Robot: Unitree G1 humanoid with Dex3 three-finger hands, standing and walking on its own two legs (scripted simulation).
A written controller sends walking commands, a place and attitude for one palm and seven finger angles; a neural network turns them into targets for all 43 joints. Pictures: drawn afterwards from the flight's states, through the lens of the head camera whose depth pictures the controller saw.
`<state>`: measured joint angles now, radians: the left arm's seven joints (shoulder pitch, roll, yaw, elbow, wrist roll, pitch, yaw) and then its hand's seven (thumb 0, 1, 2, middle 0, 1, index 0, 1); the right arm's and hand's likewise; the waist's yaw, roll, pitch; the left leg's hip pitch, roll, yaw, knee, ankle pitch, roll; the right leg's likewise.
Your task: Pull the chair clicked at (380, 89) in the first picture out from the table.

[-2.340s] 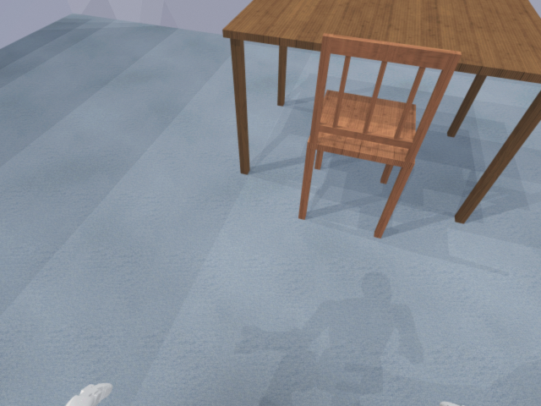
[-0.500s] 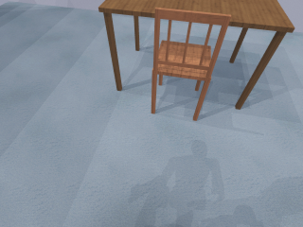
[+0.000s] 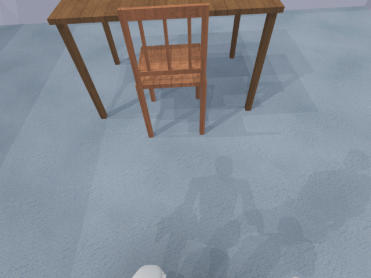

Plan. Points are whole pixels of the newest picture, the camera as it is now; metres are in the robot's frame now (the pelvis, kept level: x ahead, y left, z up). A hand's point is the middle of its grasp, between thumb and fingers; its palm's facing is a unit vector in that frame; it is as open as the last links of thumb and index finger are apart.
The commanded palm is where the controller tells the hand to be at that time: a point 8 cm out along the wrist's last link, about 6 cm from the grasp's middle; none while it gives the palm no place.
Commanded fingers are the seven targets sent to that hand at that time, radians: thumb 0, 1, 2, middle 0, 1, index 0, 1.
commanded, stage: walk to a spot facing it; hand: left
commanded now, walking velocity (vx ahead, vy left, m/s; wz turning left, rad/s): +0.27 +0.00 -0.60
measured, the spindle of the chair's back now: (167, 46) +1.08 +0.19 -0.10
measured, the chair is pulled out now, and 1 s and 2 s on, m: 0.00 0.00 0.00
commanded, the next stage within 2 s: turn to face it in 1.66 s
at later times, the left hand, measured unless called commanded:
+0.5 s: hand (106, 255) +0.19 +0.24 -0.17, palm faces -0.26 -0.95 -0.18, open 7.4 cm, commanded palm none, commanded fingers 0.00 0.90 0.90 -0.20 -0.30 -0.20 -0.30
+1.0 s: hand (183, 186) +0.39 +0.05 -0.17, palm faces -0.55 -0.80 -0.23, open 7.3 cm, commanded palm none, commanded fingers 0.00 0.90 0.90 -0.20 -0.30 -0.20 -0.30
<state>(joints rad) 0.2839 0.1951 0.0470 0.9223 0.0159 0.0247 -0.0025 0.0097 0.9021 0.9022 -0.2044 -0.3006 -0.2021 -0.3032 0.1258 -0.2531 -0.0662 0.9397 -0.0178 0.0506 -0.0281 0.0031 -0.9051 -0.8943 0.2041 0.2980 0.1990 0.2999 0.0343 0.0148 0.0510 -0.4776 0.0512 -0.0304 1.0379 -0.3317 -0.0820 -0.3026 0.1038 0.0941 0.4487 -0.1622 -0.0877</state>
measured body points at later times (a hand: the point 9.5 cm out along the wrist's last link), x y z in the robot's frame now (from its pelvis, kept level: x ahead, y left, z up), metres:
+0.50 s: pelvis +0.06 +0.06 +0.00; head +0.08 +0.09 +0.45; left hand +0.20 +0.29 -0.16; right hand -0.04 -0.17 -0.13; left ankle -0.01 +0.16 -0.74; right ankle +0.06 -0.12 -0.63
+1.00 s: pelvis +0.22 -0.07 -0.01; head +0.23 -0.08 +0.44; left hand +0.42 +0.09 -0.15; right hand +0.13 -0.29 -0.15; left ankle +0.35 +0.06 -0.65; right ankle +0.21 -0.11 -0.74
